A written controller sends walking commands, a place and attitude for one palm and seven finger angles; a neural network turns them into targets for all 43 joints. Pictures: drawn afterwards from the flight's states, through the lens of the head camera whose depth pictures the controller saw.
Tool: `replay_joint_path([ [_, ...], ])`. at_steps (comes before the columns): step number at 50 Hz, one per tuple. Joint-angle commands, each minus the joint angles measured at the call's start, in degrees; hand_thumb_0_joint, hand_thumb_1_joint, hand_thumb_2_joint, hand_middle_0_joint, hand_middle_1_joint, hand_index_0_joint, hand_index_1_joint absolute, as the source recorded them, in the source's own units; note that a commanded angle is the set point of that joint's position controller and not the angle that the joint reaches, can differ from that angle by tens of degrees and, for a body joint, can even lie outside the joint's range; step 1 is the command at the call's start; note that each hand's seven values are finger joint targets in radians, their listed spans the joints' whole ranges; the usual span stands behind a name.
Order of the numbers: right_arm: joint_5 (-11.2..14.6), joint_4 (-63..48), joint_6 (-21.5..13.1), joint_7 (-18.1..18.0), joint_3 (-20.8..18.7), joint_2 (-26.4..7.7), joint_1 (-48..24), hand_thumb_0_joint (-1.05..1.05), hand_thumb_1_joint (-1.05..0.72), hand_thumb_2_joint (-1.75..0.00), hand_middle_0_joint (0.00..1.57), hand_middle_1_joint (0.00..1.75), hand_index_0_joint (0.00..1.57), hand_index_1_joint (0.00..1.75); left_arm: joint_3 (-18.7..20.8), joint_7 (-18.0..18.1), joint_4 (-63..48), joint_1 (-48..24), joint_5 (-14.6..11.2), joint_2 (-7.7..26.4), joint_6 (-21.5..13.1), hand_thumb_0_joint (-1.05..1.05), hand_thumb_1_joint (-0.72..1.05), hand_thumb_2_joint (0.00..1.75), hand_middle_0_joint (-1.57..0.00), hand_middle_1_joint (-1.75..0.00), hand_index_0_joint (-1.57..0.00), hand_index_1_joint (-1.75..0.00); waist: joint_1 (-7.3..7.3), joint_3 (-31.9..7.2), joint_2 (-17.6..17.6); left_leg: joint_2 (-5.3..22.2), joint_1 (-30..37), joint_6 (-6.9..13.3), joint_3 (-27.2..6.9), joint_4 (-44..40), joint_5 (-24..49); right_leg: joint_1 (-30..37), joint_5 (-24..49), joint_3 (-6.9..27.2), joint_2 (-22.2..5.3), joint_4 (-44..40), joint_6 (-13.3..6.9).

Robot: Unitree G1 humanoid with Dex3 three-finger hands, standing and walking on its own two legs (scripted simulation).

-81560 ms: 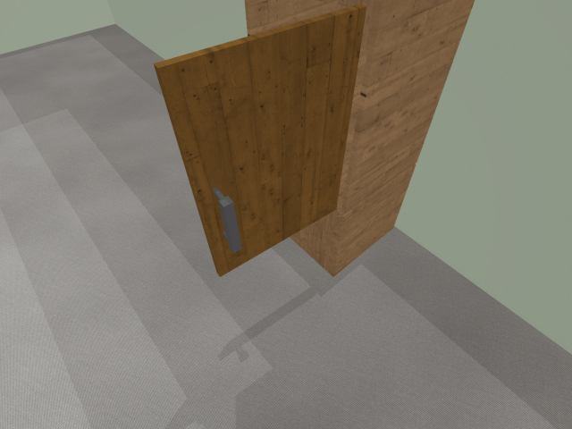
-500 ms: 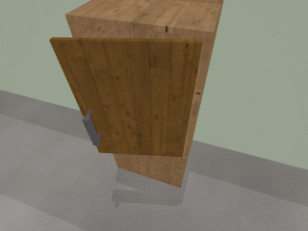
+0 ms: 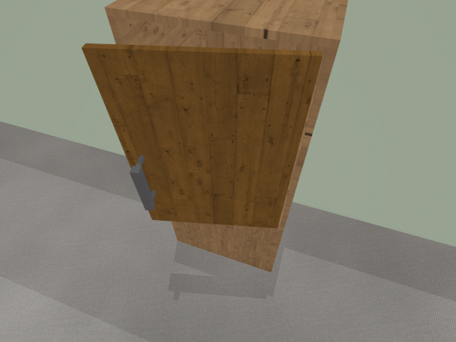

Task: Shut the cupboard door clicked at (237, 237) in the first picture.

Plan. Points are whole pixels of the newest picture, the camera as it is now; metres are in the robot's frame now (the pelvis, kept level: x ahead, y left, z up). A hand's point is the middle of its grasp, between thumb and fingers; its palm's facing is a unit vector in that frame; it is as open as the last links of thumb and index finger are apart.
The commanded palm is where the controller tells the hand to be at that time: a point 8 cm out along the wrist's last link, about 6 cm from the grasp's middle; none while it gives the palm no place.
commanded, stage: look again from close up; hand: left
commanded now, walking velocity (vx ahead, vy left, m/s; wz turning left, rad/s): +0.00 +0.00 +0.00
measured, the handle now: (145, 183) +0.51 +0.26 -0.11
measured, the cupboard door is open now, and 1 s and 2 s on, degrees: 15 15 15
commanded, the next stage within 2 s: raise the hand and make a fist in 0.28 s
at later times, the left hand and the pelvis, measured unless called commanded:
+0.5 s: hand (133, 332) +0.16 +0.19 -0.09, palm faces +0.23 -0.95 -0.21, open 7.3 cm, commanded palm +0.12 +0.22 -0.07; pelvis +0.02 -0.02 -0.01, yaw +1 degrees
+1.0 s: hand (147, 336) +0.15 +0.15 -0.06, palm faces -0.06 -1.00 -0.06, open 5.2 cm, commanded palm +0.12 +0.21 -0.07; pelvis -0.06 -0.05 -0.13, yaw +1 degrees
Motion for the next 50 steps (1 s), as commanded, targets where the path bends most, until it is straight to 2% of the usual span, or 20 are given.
replay_joint_path([
  [1,0.06,-2.06,-1.66,-0.61,-1.21,-6.06,2.14,0.00,-0.90,-0.90,0.20,0.30,0.20,0.30,0.68,0.33,-1.69,2.71,0.11,5.32,-0.92,0.00,0.90,0.90,-0.20,-0.30,-0.20,-0.30,0.38,2.03,-0.59,6.96,-2.91,0.69,-6.88,-8.84,12.93,1.53,7.80,2.98,-2.02,-3.57,-3.35],
  [18,0.07,0.09,-1.57,-1.08,-1.73,-7.47,-0.85,0.00,-0.90,-0.90,0.20,0.30,0.20,0.30,1.44,0.38,-1.82,-0.13,0.15,8.11,-0.87,0.00,0.90,0.90,-0.20,-0.30,-0.20,-0.30,0.38,-0.70,-0.88,6.92,2.23,0.18,-5.02,-7.31,22.91,4.60,18.77,3.09,-3.14,-3.72,-3.43],
  [19,0.99,-3.31,-1.31,-0.66,-2.26,-9.09,-3.65,0.00,-0.90,-0.90,0.20,0.30,0.20,0.30,1.23,2.67,0.10,4.72,0.60,7.61,-1.35,0.00,0.90,0.90,-0.20,-0.30,-0.20,-0.30,1.41,-1.44,-5.45,8.92,0.21,-1.55,-3.85,3.00,33.24,3.21,33.03,4.96,-4.87,-3.15,-2.39],
  [20,1.68,-17.32,-13.46,-5.87,-4.80,-21.21,2.90,0.00,-0.90,-0.90,0.20,0.30,0.20,0.30,27.52,4.26,-96.42,-48.48,-5.19,43.83,-17.44,0.00,0.90,0.90,-0.20,-0.30,-0.20,-0.30,-8.34,-24.26,2.30,6.17,17.78,-2.06,-6.64,6.63,44.34,3.47,32.01,-2.12,2.31,13.80,-2.26],
  [21,5.73,-17.48,-18.81,-7.32,-0.14,-12.97,-2.45,0.00,-0.90,-0.90,0.20,0.30,0.20,0.30,1.95,4.34,-70.04,-0.95,-6.66,10.98,-11.18,0.00,0.90,0.90,-0.22,-0.32,-0.22,-0.32,-2.77,-25.61,20.51,6.35,23.37,-2.37,-9.12,3.66,47.46,-9.35,4.25,-3.90,4.65,22.09,-2.09],
  [22,4.18,-14.17,-19.97,-6.87,-1.35,-12.14,-4.72,0.00,-0.90,-0.90,0.20,0.30,0.20,0.30,4.49,6.83,-69.68,-1.88,-9.46,8.34,-7.70,0.00,0.90,0.90,-0.24,-0.34,-0.24,-0.34,-0.42,-21.19,17.99,6.21,16.62,-4.74,-8.10,0.83,51.42,-9.13,-1.01,-3.66,3.93,22.03,-2.71],
  [23,3.38,-14.87,-20.16,-3.71,-2.65,-8.38,-3.61,0.00,-0.90,-0.90,0.20,0.30,0.20,0.30,-3.67,4.97,-58.05,10.56,-9.50,-6.17,-2.38,0.00,0.90,0.90,-0.25,-0.36,-0.25,-0.36,-2.32,-11.98,11.99,5.99,7.65,-4.18,-7.99,-5.94,44.89,-13.63,-4.65,-3.68,2.96,15.39,-2.04],
  [24,2.85,-19.59,-20.92,-1.69,-4.46,-11.38,-3.80,0.00,-0.90,-0.90,0.20,0.30,0.20,0.30,-2.91,3.94,-68.53,-2.31,-9.76,-2.04,-4.58,0.00,0.90,0.90,-0.27,-0.38,-0.27,-0.38,-2.20,-5.57,8.73,5.34,1.24,-4.76,-6.87,-1.60,35.24,-12.02,1.06,-3.07,1.91,11.21,-2.55],
  [27,1.71,-24.72,-20.67,-0.62,-5.80,-11.40,-5.46,0.00,-0.90,-0.90,0.20,0.30,0.20,0.30,8.14,-1.65,-52.37,15.03,-9.57,3.73,-11.73,0.00,0.90,0.90,-0.33,-0.44,-0.33,-0.44,0.52,1.29,-7.47,0.64,-17.89,-4.20,-5.23,7.76,14.53,-12.66,6.99,-3.11,1.11,4.65,-3.70],
  [28,1.72,-26.22,-19.93,-0.23,-5.68,-10.72,-6.56,0.00,-0.90,-0.90,0.20,0.30,0.20,0.30,8.03,-4.85,-47.07,19.14,-10.88,1.43,-15.76,0.00,0.90,0.90,-0.35,-0.46,-0.35,-0.46,0.60,3.10,-18.82,0.22,-23.05,-3.44,-4.84,11.52,11.00,-16.20,7.37,-1.96,0.66,6.56,-2.97],
  [30,0.76,-28.56,-18.97,0.55,-6.59,-11.21,-7.80,0.00,-0.90,-0.90,0.20,0.30,0.20,0.30,12.10,-13.03,-47.05,24.78,-12.93,1.69,-25.35,0.00,0.90,0.90,-0.38,-0.50,-0.38,-0.50,2.52,-3.94,-25.57,-0.58,-29.45,-3.55,-3.97,18.42,13.25,-15.33,27.65,-1.58,0.61,16.50,-1.61],
  [31,0.85,-29.48,-18.68,0.71,-7.30,-11.09,-8.21,0.00,-0.90,-0.90,0.20,0.30,0.20,0.30,15.17,-17.10,-46.24,26.38,-14.05,4.07,-29.89,0.00,0.90,0.90,-0.40,-0.52,-0.40,-0.52,4.04,-9.19,-28.07,-1.25,-33.24,-4.05,-3.15,21.36,10.88,-13.80,29.42,0.85,-0.19,19.51,-0.86],
  [33,1.43,-31.92,-18.21,1.61,-7.03,-11.24,-10.27,0.00,-0.90,-0.90,0.20,0.30,0.20,0.30,17.81,-24.68,-45.11,21.43,-15.88,8.36,-37.02,0.00,0.90,0.90,-0.44,-0.56,-0.44,-0.56,4.17,-12.23,-17.23,-2.07,-37.90,-4.35,-2.86,25.93,3.33,-16.58,20.34,6.77,-1.91,21.44,-1.44],
  [36,1.43,-37.14,-17.73,1.21,-7.22,-11.22,-12.24,0.00,-0.90,-0.90,0.20,0.30,0.20,0.30,22.79,-28.02,-55.20,12.33,-18.54,14.24,-39.44,0.00,0.90,0.90,-0.49,-0.62,-0.49,-0.62,5.36,-18.93,3.46,-2.65,-41.29,-2.90,-0.67,31.73,0.06,-21.47,1.52,10.11,-1.03,24.25,-3.34],
  [37,1.17,-38.18,-18.01,0.89,-7.27,-11.33,-11.88,0.00,-0.90,-0.90,0.20,0.30,0.20,0.30,24.39,-27.58,-61.45,6.31,-19.64,16.87,-40.24,0.00,0.90,0.90,-0.51,-0.64,-0.51,-0.64,4.83,-22.34,4.80,-2.18,-41.64,-2.52,-1.37,33.80,-0.19,-22.46,-1.56,11.08,-0.61,25.29,-3.46],
  [41,0.96,-38.56,-19.30,-0.76,-6.78,-10.68,-9.78,0.00,-0.90,-0.90,0.20,0.30,0.20,0.30,19.66,-26.31,-77.65,-3.68,-22.93,13.60,-44.44,0.00,0.90,0.90,-0.58,-0.72,-0.58,-0.72,0.09,-30.71,5.71,-0.59,-42.05,-1.37,-2.88,41.23,-0.45,-26.89,-3.81,12.63,0.51,27.64,-2.08],
  [42,0.92,-38.11,-19.41,-1.43,-6.38,-11.15,-9.48,0.00,-0.90,-0.90,0.20,0.30,0.20,0.30,16.91,-26.56,-81.45,-8.35,-23.26,12.90,-44.90,0.00,0.90,0.90,-0.60,-0.74,-0.60,-0.74,-2.59,-29.32,2.71,-0.02,-43.33,-0.82,-3.66,42.63,-2.74,-29.98,-7.91,12.63,1.06,27.49,-1.97],
  [45,1.69,-37.00,-19.53,-3.24,-6.02,-12.91,-8.76,0.00,-0.90,-0.90,0.20,0.30,0.20,0.30,10.97,-28.78,-77.37,-6.86,-22.37,10.98,-41.77,0.00,0.90,0.90,-0.66,-0.80,-0.66,-0.80,-4.92,-21.47,0.52,0.87,-47.01,0.00,-4.51,42.81,-8.52,-35.21,-18.75,11.20,2.07,25.32,-2.60],
  [47,2.35,-37.18,-18.96,-4.43,-5.31,-13.69,-8.45,0.00,-0.90,-0.90,0.20,0.30,0.20,0.30,10.72,-30.14,-74.00,-6.28,-21.41,12.75,-36.34,0.00,0.90,0.90,-0.69,-0.84,-0.69,-0.84,-4.66,-20.31,0.41,1.03,-48.05,0.55,-4.60,42.44,-8.76,-35.86,-21.50,10.56,2.45,24.81,-2.92],
  [50,3.49,-39.05,-17.30,-4.54,-5.51,-13.00,-8.18,0.00,-0.90,-0.90,0.20,0.30,0.20,0.30,13.36,-29.94,-67.54,2.55,-19.99,13.83,-24.94,0.00,0.90,0.90,-0.75,-0.90,-0.75,-0.90,-0.79,-22.50,-2.54,0.46,-48.27,0.15,-4.94,38.45,-7.91,-31.45,-20.93,8.60,2.18,24.13,-2.28],
])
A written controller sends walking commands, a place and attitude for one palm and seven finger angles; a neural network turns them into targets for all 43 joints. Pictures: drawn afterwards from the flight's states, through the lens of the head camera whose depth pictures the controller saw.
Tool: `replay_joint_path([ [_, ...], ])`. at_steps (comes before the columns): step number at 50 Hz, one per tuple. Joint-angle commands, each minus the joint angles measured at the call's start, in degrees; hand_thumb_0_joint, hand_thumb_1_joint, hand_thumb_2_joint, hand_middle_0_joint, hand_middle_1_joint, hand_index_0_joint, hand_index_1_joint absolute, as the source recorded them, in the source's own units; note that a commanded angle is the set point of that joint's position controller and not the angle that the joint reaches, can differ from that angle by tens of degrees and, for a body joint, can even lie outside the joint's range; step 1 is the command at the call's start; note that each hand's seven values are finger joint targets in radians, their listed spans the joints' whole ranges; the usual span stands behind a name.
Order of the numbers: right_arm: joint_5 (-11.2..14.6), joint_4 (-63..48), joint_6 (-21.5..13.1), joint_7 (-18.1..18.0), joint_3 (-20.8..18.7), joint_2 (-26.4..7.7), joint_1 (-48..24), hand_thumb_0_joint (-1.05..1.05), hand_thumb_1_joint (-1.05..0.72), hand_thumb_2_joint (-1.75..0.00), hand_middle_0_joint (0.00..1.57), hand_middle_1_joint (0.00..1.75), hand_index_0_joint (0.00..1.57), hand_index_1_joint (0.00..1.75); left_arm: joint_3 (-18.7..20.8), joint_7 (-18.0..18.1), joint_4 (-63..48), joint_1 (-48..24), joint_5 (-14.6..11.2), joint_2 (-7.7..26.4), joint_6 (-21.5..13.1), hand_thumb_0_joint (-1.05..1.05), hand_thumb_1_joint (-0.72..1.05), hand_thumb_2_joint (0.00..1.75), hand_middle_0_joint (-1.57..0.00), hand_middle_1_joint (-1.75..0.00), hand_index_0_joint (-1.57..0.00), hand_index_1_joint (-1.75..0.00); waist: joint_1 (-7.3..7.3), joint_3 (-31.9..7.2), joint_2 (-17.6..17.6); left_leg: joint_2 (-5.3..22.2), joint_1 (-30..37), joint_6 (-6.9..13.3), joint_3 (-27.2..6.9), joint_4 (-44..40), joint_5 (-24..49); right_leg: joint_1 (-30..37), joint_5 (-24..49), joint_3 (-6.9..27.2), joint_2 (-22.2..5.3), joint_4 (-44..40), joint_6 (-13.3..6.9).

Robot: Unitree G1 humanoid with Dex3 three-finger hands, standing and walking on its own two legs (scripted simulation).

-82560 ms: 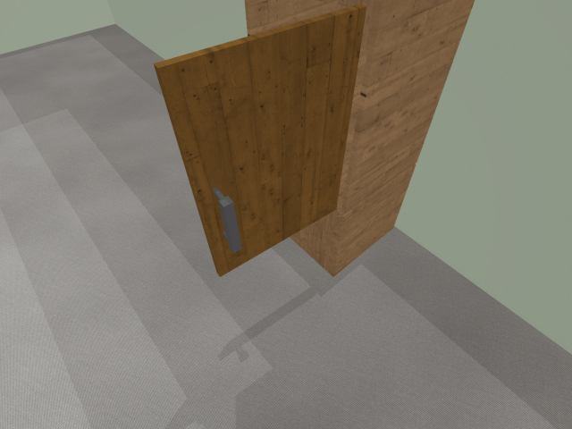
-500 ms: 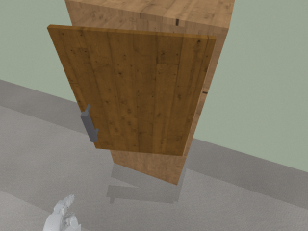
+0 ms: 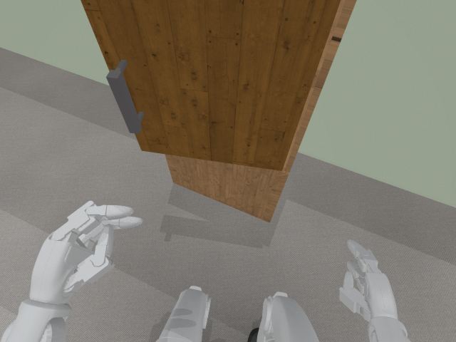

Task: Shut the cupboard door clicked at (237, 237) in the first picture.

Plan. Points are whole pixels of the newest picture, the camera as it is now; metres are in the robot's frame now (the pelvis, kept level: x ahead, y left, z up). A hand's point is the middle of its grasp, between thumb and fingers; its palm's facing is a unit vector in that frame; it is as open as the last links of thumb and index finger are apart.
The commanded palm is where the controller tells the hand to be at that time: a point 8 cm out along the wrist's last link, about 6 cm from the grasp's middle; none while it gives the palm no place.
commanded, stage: raise the hand and make a fist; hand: left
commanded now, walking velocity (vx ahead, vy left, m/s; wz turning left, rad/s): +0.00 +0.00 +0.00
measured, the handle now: (129, 98) +0.57 +0.29 +0.03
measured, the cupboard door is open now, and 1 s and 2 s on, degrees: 15 15 15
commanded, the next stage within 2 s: bring the fist close to the handle in 1.30 s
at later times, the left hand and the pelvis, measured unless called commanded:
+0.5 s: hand (98, 257) +0.22 +0.22 +0.05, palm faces -0.11 -0.99 -0.01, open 3.2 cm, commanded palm +0.20 +0.28 +0.06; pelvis +0.00 +0.05 +0.01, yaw -2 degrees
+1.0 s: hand (105, 234) +0.25 +0.22 +0.06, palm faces -0.06 -1.00 -0.03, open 3.1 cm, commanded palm +0.23 +0.27 +0.06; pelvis +0.02 +0.03 +0.01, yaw -1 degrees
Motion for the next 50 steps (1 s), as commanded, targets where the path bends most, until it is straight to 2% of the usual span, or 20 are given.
replay_joint_path([
  [1,1.72,-11.18,-1.14,-1.46,-3.79,-6.97,2.43,0.00,-0.90,-0.90,0.20,0.30,0.20,0.30,3.28,-0.31,-6.59,3.23,1.50,9.19,11.57,0.00,0.90,0.90,-0.77,-0.92,-0.77,-0.92,-1.86,-15.59,-1.41,-1.35,2.24,5.16,5.22,-13.16,10.13,20.60,-5.50,13.79,-1.42,-23.03,3.71],
  [2,1.78,-11.83,-0.36,-1.14,-3.74,-6.24,1.38,0.00,-0.90,-0.90,0.20,0.30,0.20,0.30,6.40,1.28,-5.93,6.23,1.44,10.48,14.46,0.00,0.90,0.90,-0.79,-0.94,-0.79,-0.94,0.25,-17.38,-1.26,-1.56,2.93,5.01,5.20,-14.21,11.92,23.24,-3.77,13.07,-1.22,-22.39,3.35],
  [3,1.68,-13.13,0.14,-0.67,-3.59,-5.35,1.11,0.00,-0.90,-0.90,0.20,0.30,0.20,0.30,7.44,3.11,-9.39,6.71,1.05,9.68,15.91,0.00,0.90,0.90,-0.81,-0.96,-0.81,-0.96,1.16,-19.63,-1.08,-1.89,3.71,4.68,5.38,-15.05,13.55,24.82,-1.28,12.34,-1.55,-21.67,3.62],
  [5,1.26,-13.55,0.84,-0.01,-3.50,-3.53,-0.15,0.00,-0.90,-0.90,0.20,0.30,0.20,0.30,10.18,8.14,-13.37,7.07,0.46,9.00,16.34,0.00,0.90,0.90,-0.84,-1.00,-0.84,-1.00,2.18,-19.58,-2.30,-1.79,3.44,4.02,5.48,-15.63,14.42,25.86,1.29,12.17,-1.77,-21.17,4.08],
  [7,0.74,-12.61,0.91,0.29,-3.21,-2.72,-0.54,0.00,-0.90,-0.90,0.20,0.30,0.20,0.30,10.23,12.67,-14.11,7.02,0.83,7.50,13.35,0.00,0.90,0.90,-0.88,-1.04,-0.88,-1.04,1.83,-16.62,-3.91,-1.27,2.66,3.71,4.71,-16.19,14.54,24.51,3.34,10.68,-1.05,-19.77,3.64],
  [9,0.00,-12.08,0.68,0.72,-3.24,-3.30,0.75,0.00,-0.90,-0.90,0.20,0.30,0.20,0.30,7.28,15.05,-14.16,6.22,2.81,5.81,8.95,0.00,0.90,0.90,-0.92,-1.08,-0.92,-1.08,0.08,-13.34,-1.65,-1.09,2.90,3.54,4.54,-16.71,12.96,18.98,1.53,8.53,-0.56,-18.18,3.01],
  [12,-0.61,-11.43,0.15,0.98,-2.59,-5.30,2.43,0.00,-0.90,-0.90,0.20,0.30,0.20,0.30,-0.26,13.97,-12.67,1.70,5.43,3.19,3.22,0.00,0.90,0.90,-0.97,-1.14,-0.97,-1.14,-4.10,-8.24,-2.14,-1.04,1.99,4.11,3.67,-16.30,7.07,10.46,-5.24,6.80,0.04,-17.11,2.36],
  [14,-0.41,-11.58,-0.72,0.78,-2.63,-6.57,3.63,0.00,-0.90,-0.90,0.20,0.30,0.20,0.30,-3.48,11.02,-10.98,1.32,5.69,2.85,1.42,0.00,0.90,0.90,-1.01,-1.18,-1.01,-1.18,-5.04,-8.28,-1.04,-1.27,2.13,4.16,3.16,-16.47,3.13,8.16,-7.75,7.00,-0.15,-17.20,2.29],
  [17,0.15,-12.45,-1.57,0.03,-2.45,-7.85,4.73,0.00,-0.90,-0.90,0.20,0.30,0.20,0.30,-3.27,7.38,-13.26,-0.16,4.41,5.24,1.52,0.00,0.90,0.90,-1.06,-1.24,-1.06,-1.24,-4.71,-11.68,1.69,-1.55,4.11,4.45,2.42,-17.36,2.15,8.77,-5.89,6.48,0.07,-16.08,1.90],
  [18,0.16,-12.57,-1.71,-0.10,-2.64,-8.07,4.72,0.00,-0.90,-0.90,0.20,0.30,0.20,0.30,-1.22,7.02,-15.03,0.11,3.86,6.99,1.77,0.00,0.90,0.90,-1.08,-1.26,-1.08,-1.26,-3.42,-14.69,3.62,-1.55,5.65,4.20,2.18,-18.09,2.94,9.61,-3.93,6.01,0.02,-15.17,1.79],
  [20,0.10,-13.14,-1.27,-0.13,-2.63,-8.07,4.36,0.00,-0.90,-0.90,0.20,0.30,0.20,0.30,1.09,7.75,-17.15,1.82,3.28,8.01,2.83,0.00,0.90,0.90,-1.12,-1.30,-1.12,-1.30,-2.18,-16.59,3.98,-1.41,7.78,3.78,1.34,-19.62,5.08,10.56,-0.05,4.25,0.54,-13.48,1.68],
  [22,-0.18,-13.37,-0.52,-0.05,-2.50,-7.62,3.77,0.00,-0.90,-0.90,0.20,0.30,0.20,0.30,4.07,10.11,-20.13,2.50,3.23,9.83,3.79,0.00,0.90,0.90,-1.15,-1.34,-1.15,-1.34,-0.67,-17.86,6.87,-1.36,9.71,3.02,0.64,-20.61,8.40,10.96,3.18,2.90,1.16,-11.61,1.27],
  [23,-0.36,-13.78,-0.03,0.15,-2.50,-7.46,3.67,0.00,-0.90,-0.90,0.20,0.30,0.20,0.30,3.29,11.15,-21.06,3.93,3.40,8.27,4.35,0.00,0.90,0.90,-1.17,-1.36,-1.17,-1.36,-0.40,-17.85,8.44,-1.21,11.32,2.40,0.51,-21.18,10.28,10.64,4.81,2.32,1.01,-11.11,1.25],
  [25,-0.55,-13.85,1.05,0.76,-2.53,-6.96,3.69,0.00,-0.90,-0.90,0.20,0.30,0.20,0.30,2.20,13.22,-21.26,5.95,3.80,6.26,5.52,0.00,0.90,0.90,-1.21,-1.40,-1.21,-1.40,-0.63,-17.22,8.93,-1.05,12.41,1.76,0.40,-21.25,13.26,10.72,6.89,1.62,1.12,-10.96,1.35],
  [27,-0.60,-14.09,2.26,1.09,-2.53,-6.84,4.30,0.00,-0.90,-0.90,0.20,0.30,0.20,0.30,0.64,14.14,-18.98,7.36,4.78,4.54,7.12,0.00,0.90,0.90,-1.24,-1.44,-1.24,-1.44,-1.76,-15.67,6.04,-0.73,11.41,1.85,0.18,-20.86,15.17,10.71,7.85,1.14,1.53,-11.20,1.49],
  [32,-0.46,-14.82,3.82,1.17,-2.15,-7.77,5.29,0.00,-0.90,-0.90,0.20,0.30,0.20,0.30,-3.78,11.80,-14.80,3.72,6.84,3.71,9.91,0.00,0.90,0.90,-1.30,-1.50,-1.30,-1.50,-4.85,-10.15,3.41,-0.82,7.95,2.59,0.48,-19.78,10.71,9.09,5.94,1.52,1.53,-13.06,1.81],
  [37,-0.80,-15.32,3.43,0.58,-1.82,-7.63,5.38,0.00,-0.90,-0.90,0.20,0.30,0.20,0.30,1.50,10.65,-19.31,-0.43,5.35,8.77,7.56,0.00,0.90,0.90,-1.30,-1.50,-1.30,-1.50,-3.12,-15.41,5.66,-1.18,9.40,2.66,1.42,-17.85,13.86,11.18,7.63,2.57,1.68,-12.44,1.28],
  [42,-1.08,-14.73,3.45,0.95,-1.81,-6.76,5.28,0.00,-0.90,-0.90,0.20,0.30,0.20,0.30,3.18,11.17,-19.73,2.66,3.70,7.84,5.78,0.00,0.90,0.90,-1.30,-1.50,-1.30,-1.50,-1.85,-19.32,7.66,-1.27,10.54,2.29,2.35,-16.24,20.71,13.21,12.79,2.68,1.68,-11.10,1.23],
  [46,-0.47,-14.48,4.28,1.19,-2.21,-7.06,5.66,0.00,-0.90,-0.90,0.20,0.30,0.20,0.30,0.26,9.40,-14.08,4.64,3.61,4.97,8.77,0.00,0.90,0.90,-1.30,-1.50,-1.30,-1.50,-3.43,-17.03,2.17,-1.32,6.75,3.12,3.31,-15.29,17.87,14.80,12.53,3.64,1.28,-12.93,2.09],
  [50,-0.04,-15.15,4.54,0.64,-2.53,-7.21,5.75,0.00,-0.90,-0.90,0.20,0.30,0.20,0.30,1.45,8.32,-14.53,3.43,3.27,6.64,10.33,0.00,0.90,0.90,-1.30,-1.50,-1.30,-1.50,-3.20,-17.99,-0.03,-1.45,4.30,3.76,4.00,-14.39,17.01,18.02,12.11,5.89,0.64,-14.20,2.40],
])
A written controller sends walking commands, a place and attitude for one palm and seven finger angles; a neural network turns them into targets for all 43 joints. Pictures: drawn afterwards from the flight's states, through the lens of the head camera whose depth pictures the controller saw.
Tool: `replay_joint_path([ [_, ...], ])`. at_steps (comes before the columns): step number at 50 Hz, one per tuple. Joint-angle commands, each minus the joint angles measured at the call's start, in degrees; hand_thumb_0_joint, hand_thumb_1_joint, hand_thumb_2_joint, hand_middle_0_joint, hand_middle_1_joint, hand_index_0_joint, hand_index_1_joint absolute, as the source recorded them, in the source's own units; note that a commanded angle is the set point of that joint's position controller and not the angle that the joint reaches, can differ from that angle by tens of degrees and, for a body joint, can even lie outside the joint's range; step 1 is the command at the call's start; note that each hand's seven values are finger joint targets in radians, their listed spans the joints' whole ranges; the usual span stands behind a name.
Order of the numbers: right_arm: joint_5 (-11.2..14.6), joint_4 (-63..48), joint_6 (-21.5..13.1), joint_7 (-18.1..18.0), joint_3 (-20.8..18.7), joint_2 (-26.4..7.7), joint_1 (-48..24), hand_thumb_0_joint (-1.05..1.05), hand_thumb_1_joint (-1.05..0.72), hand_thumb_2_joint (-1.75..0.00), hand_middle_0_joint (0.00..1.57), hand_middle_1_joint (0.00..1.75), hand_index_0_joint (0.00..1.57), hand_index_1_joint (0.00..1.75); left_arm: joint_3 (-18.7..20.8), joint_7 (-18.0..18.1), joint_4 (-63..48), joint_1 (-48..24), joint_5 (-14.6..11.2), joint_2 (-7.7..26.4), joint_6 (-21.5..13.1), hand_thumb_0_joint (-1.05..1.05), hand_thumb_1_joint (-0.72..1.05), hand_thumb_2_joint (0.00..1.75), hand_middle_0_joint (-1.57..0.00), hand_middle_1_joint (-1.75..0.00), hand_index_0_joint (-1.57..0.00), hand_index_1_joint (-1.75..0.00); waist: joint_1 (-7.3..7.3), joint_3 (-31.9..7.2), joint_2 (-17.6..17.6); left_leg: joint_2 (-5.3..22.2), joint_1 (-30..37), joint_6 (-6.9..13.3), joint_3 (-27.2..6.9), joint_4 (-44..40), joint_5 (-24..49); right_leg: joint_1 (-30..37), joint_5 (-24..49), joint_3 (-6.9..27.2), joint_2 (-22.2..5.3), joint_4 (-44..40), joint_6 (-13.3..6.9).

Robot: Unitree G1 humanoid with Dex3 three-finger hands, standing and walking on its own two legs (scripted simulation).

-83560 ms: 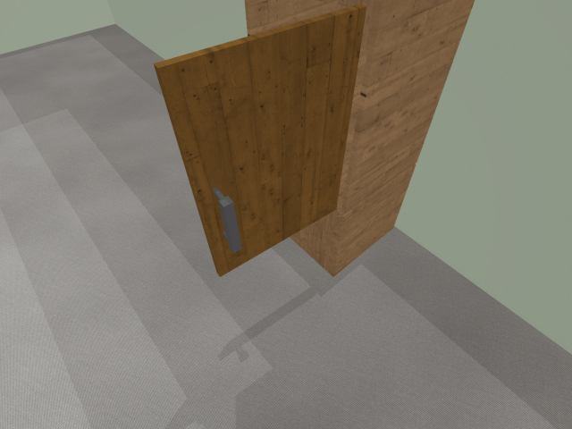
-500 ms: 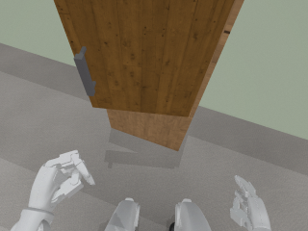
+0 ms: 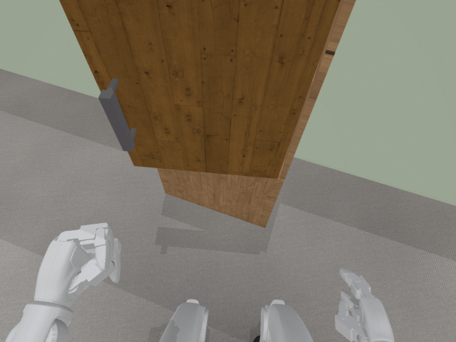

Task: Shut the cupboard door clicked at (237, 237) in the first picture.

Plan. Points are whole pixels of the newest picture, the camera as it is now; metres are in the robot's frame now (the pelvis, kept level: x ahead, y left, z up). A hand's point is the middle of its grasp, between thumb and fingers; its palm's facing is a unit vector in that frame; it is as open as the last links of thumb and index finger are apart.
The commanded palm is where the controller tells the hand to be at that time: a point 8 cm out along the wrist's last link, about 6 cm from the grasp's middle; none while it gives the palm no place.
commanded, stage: raise the hand and make a fist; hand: left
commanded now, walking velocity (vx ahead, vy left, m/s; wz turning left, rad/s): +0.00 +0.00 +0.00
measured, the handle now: (121, 117) +0.55 +0.27 +0.01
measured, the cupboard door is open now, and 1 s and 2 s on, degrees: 15 15 15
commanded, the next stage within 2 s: bring the fist close to the handle in 0.30 s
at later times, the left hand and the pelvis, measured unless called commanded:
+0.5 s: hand (119, 267) +0.22 +0.18 +0.05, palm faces -0.04 -1.00 -0.05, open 3.1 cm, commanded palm +0.22 +0.24 +0.04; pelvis -0.01 -0.01 +0.00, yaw +0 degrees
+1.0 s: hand (121, 197) +0.34 +0.21 +0.03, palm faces -0.04 -1.00 -0.03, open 3.1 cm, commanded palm +0.33 +0.26 +0.03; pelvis -0.01 +0.01 -0.01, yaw -1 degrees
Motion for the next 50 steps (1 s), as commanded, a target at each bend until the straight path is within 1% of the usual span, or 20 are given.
replay_joint_path([
  [1,0.45,-9.96,-3.29,-1.38,-4.35,-7.67,-1.34,0.00,-0.90,-0.90,0.20,0.30,0.20,0.30,3.09,-0.98,-10.47,0.37,-0.88,6.07,-2.19,0.00,0.90,0.90,-1.30,-1.50,-1.30,-1.50,-0.01,-14.53,-1.25,-0.74,4.02,1.12,1.56,-11.38,17.53,17.51,11.61,3.60,1.08,-10.69,-0.79],
  [3,0.17,-9.88,-3.52,-1.57,-4.20,-7.21,-1.56,0.00,-0.90,-0.90,0.20,0.30,0.20,0.30,4.93,0.01,-13.70,-1.16,-1.03,7.88,-3.87,0.00,0.90,0.90,-1.30,-1.50,-1.30,-1.50,0.82,-16.56,1.18,-0.82,4.64,1.07,1.79,-10.98,18.85,18.21,12.96,4.05,0.90,-9.85,-1.02],
  [7,-0.08,-9.22,-3.44,-1.46,-4.20,-6.50,-1.63,0.00,-0.90,-0.90,0.20,0.30,0.20,0.30,5.72,2.01,-13.30,-0.07,-1.25,7.28,-6.83,0.00,0.90,0.90,-1.30,-1.50,-1.30,-1.50,1.03,-15.78,0.20,-0.81,3.38,1.01,1.90,-10.20,19.01,18.45,13.19,4.55,1.00,-9.38,-1.03],
  [10,0.03,-8.91,-2.94,-1.06,-4.26,-6.72,-1.77,0.00,-0.90,-0.90,0.20,0.30,0.20,0.30,3.25,1.73,-9.71,1.15,-0.59,5.03,-6.72,0.00,0.90,0.90,-1.30,-1.50,-1.30,-1.50,0.29,-13.50,0.73,-0.89,2.45,0.90,2.27,-10.35,16.83,16.96,11.08,4.78,0.63,-10.19,-0.76],
  [15,0.71,-9.60,-2.29,-1.32,-4.40,-7.34,-1.61,0.00,-0.90,-0.90,0.20,0.30,0.20,0.30,1.90,-0.65,-7.36,0.21,-0.50,5.15,-4.41,0.00,0.90,0.90,-1.30,-1.50,-1.30,-1.50,-0.76,-12.24,-2.89,-0.91,0.33,1.37,2.66,-9.75,13.49,17.78,6.13,7.18,0.02,-13.14,-0.15],
  [20,0.42,-10.06,-2.63,-1.72,-4.11,-6.84,-2.08,0.00,-0.90,-0.90,0.20,0.30,0.20,0.30,4.45,0.20,-12.47,-2.20,-1.22,7.29,-6.60,0.00,0.90,0.90,-1.30,-1.50,-1.30,-1.50,0.37,-14.51,-0.12,-0.82,2.47,1.34,2.34,-10.14,14.54,17.81,6.64,6.52,0.40,-11.98,-0.69],
  [22,-0.06,-8.63,-2.67,-1.90,-3.72,-7.06,-1.60,0.00,-0.90,-0.90,0.20,0.30,0.20,0.30,5.74,1.34,-10.70,-7.94,-1.04,8.62,-7.85,0.00,0.90,0.90,-1.30,-1.50,-1.30,-1.50,-0.93,-12.31,-0.05,-0.77,1.04,1.43,2.03,-9.17,13.66,14.93,5.52,5.91,0.96,-11.14,-0.83],
  [25,0.05,-7.14,-2.70,-1.91,-3.48,-7.69,-1.62,0.00,-0.90,-0.90,0.20,0.30,0.20,0.30,5.10,1.34,-3.10,-14.11,-0.27,7.54,-8.43,0.00,0.90,0.90,-1.30,-1.50,-1.30,-1.50,-2.26,-8.80,-0.77,-0.63,-1.68,1.34,1.98,-8.23,8.99,10.25,-1.24,6.07,0.89,-11.54,-0.70],
  [27,0.28,-6.59,-2.81,-2.20,-3.38,-8.19,-1.54,0.00,-0.90,-0.90,0.20,0.30,0.20,0.30,5.08,0.06,0.01,-17.94,-0.43,8.07,-7.92,0.00,0.90,0.90,-1.30,-1.50,-1.30,-1.50,-2.57,-9.45,-0.08,-0.75,-2.15,1.58,1.94,-8.15,7.86,9.80,-2.67,6.26,1.04,-11.58,-0.88],
  [28,0.50,-6.31,-2.90,-2.27,-3.45,-8.59,-1.64,0.00,-0.90,-0.90,0.20,0.30,0.20,0.30,5.40,-0.68,0.97,-19.47,-0.30,8.89,-7.35,0.00,0.90,0.90,-1.30,-1.50,-1.30,-1.50,-2.25,-11.51,0.23,-0.66,-1.44,1.54,1.87,-8.56,7.96,10.27,-1.95,6.12,0.92,-11.26,-0.88],
  [29,0.63,-6.47,-2.98,-2.28,-3.40,-8.61,-1.71,0.00,-0.90,-0.90,0.20,0.30,0.20,0.30,3.58,-1.63,1.50,-20.65,-0.47,7.33,-6.54,0.00,0.90,0.90,-1.30,-1.50,-1.30,-1.50,-2.18,-12.70,1.65,-0.82,-0.21,1.61,1.89,-9.20,8.27,10.49,-0.75,5.65,1.00,-11.08,-0.93],
  [32,0.78,-6.14,-3.27,-2.60,-3.35,-9.43,-1.07,0.00,-0.90,-0.90,0.20,0.30,0.20,0.30,4.99,-3.15,1.16,-25.45,-0.87,10.19,-4.23,0.00,0.90,0.90,-1.30,-1.50,-1.30,-1.50,-1.67,-17.60,4.35,-0.71,2.78,1.64,1.42,-10.31,11.50,12.11,4.09,4.48,1.31,-9.78,-1.20],
  [36,0.40,-4.67,-3.03,-2.43,-3.44,-9.44,-0.76,0.00,-0.90,-0.90,0.20,0.30,0.20,0.30,8.48,-1.77,3.27,-31.47,-0.88,12.53,-2.87,0.00,0.90,0.90,-1.30,-1.50,-1.30,-1.50,-0.99,-21.16,3.98,-0.41,5.40,1.22,1.02,-11.01,16.01,12.80,9.86,3.11,1.29,-8.29,-1.01],
  [38,0.25,-4.29,-2.50,-2.07,-3.32,-9.34,-0.55,0.00,-0.90,-0.90,0.20,0.30,0.20,0.30,11.06,-0.55,7.30,-31.48,-0.89,13.76,-2.95,0.00,0.90,0.90,-1.30,-1.50,-1.30,-1.50,-0.37,-20.19,3.13,-0.42,4.31,0.88,0.92,-11.60,16.54,12.78,10.28,2.64,1.44,-7.77,-1.09],
  [41,0.10,-3.57,-1.67,-1.32,-3.46,-9.40,0.08,0.00,-0.90,-0.90,0.20,0.30,0.20,0.30,9.88,0.37,12.66,-33.76,-0.13,11.66,-3.05,0.00,0.90,0.90,-1.30,-1.50,-1.30,-1.50,-0.79,-19.19,3.20,-0.30,4.50,0.44,0.93,-12.13,17.45,11.64,11.72,1.93,1.39,-7.11,-1.10],
  [43,0.10,-3.20,-1.12,-1.02,-3.65,-9.88,0.72,0.00,-0.90,-0.90,0.20,0.30,0.20,0.30,10.11,0.36,15.10,-35.55,0.77,12.64,-3.37,0.00,0.90,0.90,-1.30,-1.50,-1.30,-1.50,-1.02,-19.50,3.70,-0.10,5.12,0.31,0.95,-12.20,18.84,10.97,13.04,1.82,1.39,-6.80,-1.23],
  [44,0.11,-3.13,-0.93,-0.77,-3.75,-9.87,1.06,0.00,-0.90,-0.90,0.20,0.30,0.20,0.30,7.57,-0.02,15.55,-36.59,1.17,10.39,-3.51,0.00,0.90,0.90,-1.30,-1.50,-1.30,-1.50,-1.66,-19.50,3.76,-0.02,6.37,0.15,0.72,-12.44,19.66,10.33,13.71,1.49,1.37,-6.74,-1.25],
  [46,0.14,-2.81,-0.57,-0.47,-4.02,-10.39,1.87,0.00,-0.90,-0.90,0.20,0.30,0.20,0.30,6.50,-0.69,17.10,-38.95,1.34,9.88,-3.66,0.00,0.90,0.90,-1.30,-1.50,-1.30,-1.50,-2.43,-19.47,3.14,0.13,7.07,0.05,0.48,-12.54,19.75,9.50,13.66,1.36,1.38,-7.09,-1.16],
  [49,0.15,-1.66,-0.25,-0.73,-4.28,-10.84,2.51,0.00,-0.90,-0.90,0.20,0.30,0.20,0.30,6.71,-1.23,18.54,-45.90,1.88,11.38,-5.19,0.00,0.90,0.90,-1.30,-1.50,-1.30,-1.50,-3.56,-20.02,3.53,0.49,8.47,-0.09,-0.08,-12.15,20.19,7.48,13.39,1.34,1.36,-6.91,-1.23],
  [50,0.07,-1.28,-0.20,-0.74,-4.29,-10.90,2.61,0.00,-0.90,-0.90,0.20,0.30,0.20,0.30,7.53,-1.10,18.40,-48.55,1.89,12.50,-5.99,0.00,0.90,0.90,-1.30,-1.50,-1.30,-1.50,-3.35,-20.65,4.52,0.49,8.88,-0.19,-0.25,-12.02,20.19,7.14,13.07,1.40,1.31,-6.69,-1.34],
])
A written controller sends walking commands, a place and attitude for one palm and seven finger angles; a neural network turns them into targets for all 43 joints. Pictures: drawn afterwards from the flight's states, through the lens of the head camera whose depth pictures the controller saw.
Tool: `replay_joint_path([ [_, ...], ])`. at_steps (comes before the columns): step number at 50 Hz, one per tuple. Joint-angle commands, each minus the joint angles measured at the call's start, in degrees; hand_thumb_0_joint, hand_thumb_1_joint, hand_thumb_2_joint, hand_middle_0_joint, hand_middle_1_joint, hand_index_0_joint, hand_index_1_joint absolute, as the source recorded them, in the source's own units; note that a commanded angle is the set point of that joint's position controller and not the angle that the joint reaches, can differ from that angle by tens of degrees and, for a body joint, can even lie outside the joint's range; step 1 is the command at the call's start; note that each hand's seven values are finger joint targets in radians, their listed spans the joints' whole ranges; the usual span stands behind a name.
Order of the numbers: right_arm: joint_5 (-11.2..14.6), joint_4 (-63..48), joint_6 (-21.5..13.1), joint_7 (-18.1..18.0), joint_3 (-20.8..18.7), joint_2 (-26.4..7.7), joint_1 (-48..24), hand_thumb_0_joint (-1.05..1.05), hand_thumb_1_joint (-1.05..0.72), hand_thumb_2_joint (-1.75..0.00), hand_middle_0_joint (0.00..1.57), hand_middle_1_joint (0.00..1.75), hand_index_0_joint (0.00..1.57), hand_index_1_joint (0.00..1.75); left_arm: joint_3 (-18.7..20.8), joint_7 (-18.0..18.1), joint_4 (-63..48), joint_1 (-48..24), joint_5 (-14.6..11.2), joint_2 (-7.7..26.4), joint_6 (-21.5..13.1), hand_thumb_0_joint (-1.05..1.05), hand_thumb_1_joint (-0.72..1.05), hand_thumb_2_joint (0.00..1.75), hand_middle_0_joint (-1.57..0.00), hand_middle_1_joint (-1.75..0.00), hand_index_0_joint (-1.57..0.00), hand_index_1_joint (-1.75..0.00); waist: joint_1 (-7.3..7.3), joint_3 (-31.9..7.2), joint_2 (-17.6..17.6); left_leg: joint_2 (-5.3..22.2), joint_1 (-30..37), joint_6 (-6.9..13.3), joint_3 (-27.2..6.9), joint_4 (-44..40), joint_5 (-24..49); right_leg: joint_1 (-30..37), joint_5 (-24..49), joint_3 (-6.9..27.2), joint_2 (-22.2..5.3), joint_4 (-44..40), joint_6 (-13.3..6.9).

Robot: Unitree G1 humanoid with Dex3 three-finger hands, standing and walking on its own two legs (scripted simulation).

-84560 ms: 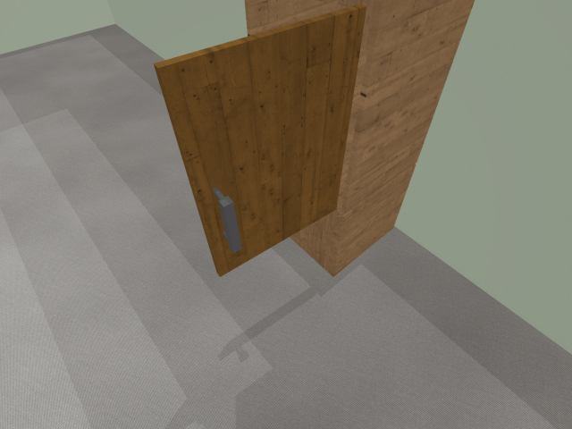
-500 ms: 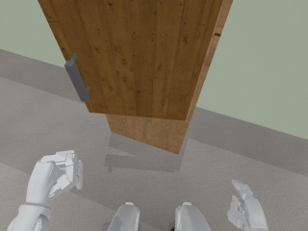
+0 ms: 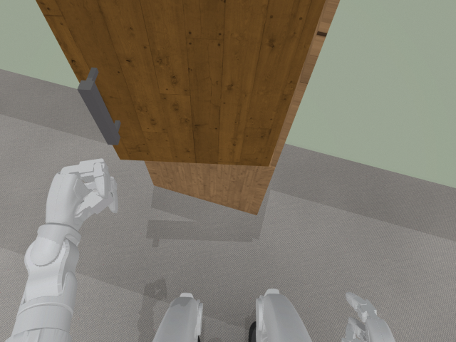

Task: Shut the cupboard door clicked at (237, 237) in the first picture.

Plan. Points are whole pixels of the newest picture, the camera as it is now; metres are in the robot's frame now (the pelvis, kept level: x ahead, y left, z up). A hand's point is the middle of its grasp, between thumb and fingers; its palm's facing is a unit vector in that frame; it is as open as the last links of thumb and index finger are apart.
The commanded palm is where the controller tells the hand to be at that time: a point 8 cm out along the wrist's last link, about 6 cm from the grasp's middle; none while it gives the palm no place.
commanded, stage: bring the fist close to the handle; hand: left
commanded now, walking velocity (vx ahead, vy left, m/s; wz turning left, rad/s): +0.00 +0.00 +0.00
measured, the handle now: (104, 108) +0.55 +0.27 +0.02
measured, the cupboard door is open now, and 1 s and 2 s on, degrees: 15 15 3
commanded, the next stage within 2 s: push the door shut along its arc in 0.80 s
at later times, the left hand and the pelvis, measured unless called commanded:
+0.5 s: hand (116, 149) +0.44 +0.22 +0.03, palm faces +0.00 -1.00 -0.03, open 3.1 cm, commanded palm +0.42 +0.26 +0.02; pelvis -0.01 -0.01 -0.02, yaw -1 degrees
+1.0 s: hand (115, 152) +0.44 +0.22 +0.02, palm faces -0.04 -1.00 -0.03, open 3.1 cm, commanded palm +0.43 +0.27 +0.02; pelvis -0.02 -0.01 -0.02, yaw -1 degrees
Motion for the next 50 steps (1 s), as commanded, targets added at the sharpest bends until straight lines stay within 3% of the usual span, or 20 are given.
replay_joint_path([
  [1,-0.12,-5.77,-2.25,-1.00,-4.47,-9.55,1.16,0.00,-0.90,-0.90,0.20,0.30,0.20,0.30,3.05,-0.46,-8.01,-18.76,-0.05,9.81,-6.06,0.00,0.90,0.90,-1.30,-1.50,-1.30,-1.50,-0.56,-19.80,4.33,0.73,13.63,-1.47,-2.35,-12.71,18.92,11.07,10.79,-0.64,1.43,-6.83,-2.51],
  [5,-0.58,-3.78,-1.47,-1.43,-4.18,-9.59,1.40,0.00,-0.90,-0.90,0.20,0.30,0.20,0.30,6.56,0.58,-1.77,-28.29,0.93,13.85,-8.35,0.00,0.90,0.90,-1.30,-1.50,-1.30,-1.50,-0.97,-20.82,4.26,0.48,11.73,-1.08,-2.08,-11.26,17.71,10.32,10.09,-0.06,1.27,-6.00,-2.45],
  [7,-0.72,-3.63,-0.97,-1.33,-3.98,-9.69,2.03,0.00,-0.90,-0.90,0.20,0.30,0.20,0.30,8.68,0.44,1.33,-29.37,1.34,16.60,-8.74,0.00,0.90,0.90,-1.30,-1.50,-1.30,-1.50,-0.18,-22.35,6.00,0.29,11.31,-1.12,-1.87,-10.99,18.72,11.07,10.63,0.07,1.45,-5.51,-2.72],
  [8,-0.79,-3.22,-0.64,-1.25,-3.98,-9.66,1.99,0.00,-0.90,-0.90,0.20,0.30,0.20,0.30,7.96,0.14,2.85,-31.33,1.90,16.32,-8.79,0.00,0.90,0.90,-1.30,-1.50,-1.30,-1.50,-0.64,-23.31,6.83,0.41,12.22,-1.22,-1.77,-10.75,19.43,10.39,11.37,0.26,1.28,-5.37,-2.56],
  [12,-0.76,-2.66,0.43,-0.87,-4.02,-10.00,3.79,0.00,-0.90,-0.90,0.20,0.30,0.20,0.30,8.16,-2.17,8.55,-33.77,1.97,17.38,-7.97,0.00,0.90,0.90,-1.30,-1.50,-1.30,-1.50,-1.38,-26.00,6.23,0.48,11.83,-0.75,-1.40,-9.45,22.14,12.01,14.52,0.64,1.51,-5.27,-2.40],
  [13,-0.66,-2.40,0.83,-0.83,-4.04,-10.25,3.83,0.00,-0.90,-0.90,0.20,0.30,0.20,0.30,9.81,-2.77,10.62,-34.20,2.12,19.45,-7.55,0.00,0.90,0.90,-1.30,-1.50,-1.30,-1.50,-1.19,-25.84,5.31,0.64,10.36,-0.61,-1.18,-9.18,21.62,12.66,14.93,1.01,1.38,-5.31,-2.23],
  [16,-0.57,-1.71,1.49,-0.86,-3.89,-10.34,4.61,0.00,-0.90,-0.90,0.20,0.30,0.20,0.30,9.53,-4.42,14.58,-40.21,1.94,19.89,-7.16,0.00,0.90,0.90,-1.30,-1.50,-1.30,-1.50,-2.87,-24.77,4.36,0.64,7.70,0.07,-0.92,-8.11,19.87,12.50,14.92,1.49,1.36,-5.50,-1.94],
  [20,-0.79,-0.65,2.04,-1.02,-3.61,-10.70,5.53,0.00,-0.90,-0.90,0.20,0.30,0.20,0.30,11.39,-5.10,20.46,-47.92,2.80,23.47,-8.18,0.00,0.90,0.90,-1.30,-1.50,-1.30,-1.50,-4.17,-23.08,3.60,0.78,4.39,0.61,-1.04,-6.46,17.00,10.06,12.21,1.78,1.49,-5.04,-1.89],
  [21,-0.89,-0.82,2.11,-0.94,-3.65,-10.69,5.75,0.00,-0.90,-0.90,0.20,0.30,0.20,0.30,11.02,-5.34,20.31,-48.42,2.86,23.04,-8.58,0.00,0.90,0.90,-1.30,-1.50,-1.30,-1.50,-4.06,-24.49,3.66,0.61,4.38,0.75,-1.01,-6.29,16.90,10.61,12.09,1.97,1.48,-4.87,-1.88],
  [23,-1.02,-1.37,2.41,-0.67,-3.93,-10.80,6.08,0.00,-0.90,-0.90,0.20,0.30,0.20,0.30,12.18,-5.82,19.55,-45.82,2.84,24.08,-9.48,0.00,0.90,0.90,-1.30,-1.50,-1.30,-1.50,-2.20,-29.18,6.01,0.46,6.67,0.47,-0.80,-6.39,19.47,12.08,14.07,2.05,1.48,-4.18,-2.25],
  [26,-1.06,-1.48,3.29,-0.04,-4.09,-10.87,6.45,0.00,-0.90,-0.90,0.20,0.30,0.20,0.30,12.54,-6.37,18.25,-44.26,2.73,24.72,-9.47,0.00,0.90,0.90,-1.30,-1.50,-1.30,-1.50,-1.73,-31.38,7.25,0.55,8.23,0.37,-0.78,-6.54,21.70,12.87,15.81,1.96,1.46,-4.03,-2.11],
  [27,-0.97,-1.87,3.63,0.08,-4.12,-10.90,6.75,0.00,-0.90,-0.90,0.20,0.30,0.20,0.30,13.26,-6.36,18.97,-42.00,2.65,25.27,-9.05,0.00,0.90,0.90,-1.30,-1.50,-1.30,-1.50,-1.30,-31.31,5.90,0.48,7.66,0.48,-0.89,-6.62,21.99,13.62,16.08,1.96,1.72,-4.00,-2.22],
  [28,-0.77,-1.89,3.96,0.17,-4.10,-10.74,6.52,0.00,-0.90,-0.90,0.20,0.30,0.20,0.30,12.68,-6.39,18.64,-42.36,2.58,24.49,-8.49,0.00,0.90,0.90,-1.30,-1.50,-1.30,-1.50,-1.92,-30.46,5.69,0.56,6.83,0.70,-0.47,-6.79,21.30,13.95,16.30,2.17,1.52,-4.58,-1.85],
  [30,-0.56,-2.41,4.66,0.17,-3.92,-10.62,6.59,0.00,-0.90,-0.90,0.20,0.30,0.20,0.30,15.24,-6.00,18.92,-40.89,2.53,27.02,-7.49,0.00,0.90,0.90,-1.30,-1.50,-1.30,-1.50,-1.26,-28.57,3.41,0.47,3.44,1.03,0.07,-7.10,19.35,16.65,15.78,2.89,1.54,-5.35,-1.67],
  [31,-0.54,-2.47,4.76,0.11,-3.94,-10.45,6.48,0.00,-0.90,-0.90,0.20,0.30,0.20,0.30,14.97,-5.73,17.31,-42.69,2.49,26.84,-7.50,0.00,0.90,0.90,-1.30,-1.50,-1.30,-1.50,-1.82,-28.48,3.19,0.48,2.94,1.26,0.24,-7.09,18.48,17.07,15.36,3.13,1.47,-5.65,-1.47],
  [33,-0.55,-2.60,4.75,0.07,-3.94,-10.34,6.51,0.00,-0.90,-0.90,0.20,0.30,0.20,0.30,16.07,-5.06,15.89,-42.49,2.55,27.70,-8.16,0.00,0.90,0.90,-1.30,-1.50,-1.30,-1.50,-1.32,-29.31,3.67,0.43,3.53,1.16,0.11,-7.38,18.42,17.18,14.82,3.13,1.63,-5.63,-1.59],
  [39,-0.86,-1.16,4.36,-0.32,-3.60,-10.27,6.10,0.00,-0.90,-0.90,0.20,0.30,0.20,0.30,13.44,-5.30,17.98,-47.51,3.44,26.35,-10.48,0.00,0.90,0.90,-1.30,-1.50,-1.30,-1.50,-3.74,-24.54,5.11,0.53,2.07,1.36,0.17,-6.87,12.86,13.19,8.52,3.71,1.70,-6.84,-1.51],
  [45,-0.51,-1.15,4.38,-0.54,-3.70,-10.87,6.22,0.00,-0.90,-0.90,0.20,0.30,0.20,0.30,10.63,-8.00,21.60,-47.19,2.88,23.86,-8.58,0.00,0.90,0.90,-1.30,-1.50,-1.30,-1.50,-4.09,-24.83,5.76,0.63,4.49,1.21,-0.75,-7.15,13.40,10.35,8.74,2.63,1.66,-6.48,-1.82],
  [48,-0.52,-0.69,4.29,-0.73,-3.68,-11.36,6.46,0.00,-0.90,-0.90,0.20,0.30,0.20,0.30,9.67,-8.46,21.05,-52.18,3.10,24.53,-8.29,0.00,0.90,0.90,-1.30,-1.50,-1.30,-1.50,-4.92,-25.55,7.84,0.87,7.17,0.96,-1.74,-7.18,14.51,7.52,8.93,1.69,1.71,-5.69,-2.05],
  [50,-0.55,-0.45,4.36,-0.87,-3.53,-11.66,6.75,0.00,-0.90,-0.90,0.20,0.30,0.20,0.30,11.56,-8.17,21.82,-54.32,3.48,27.56,-8.20,0.00,0.90,0.90,-1.30,-1.50,-1.30,-1.50,-5.15,-25.80,7.17,0.89,6.39,1.01,-1.77,-6.46,14.81,7.52,8.94,1.88,1.83,-5.57,-2.08],
])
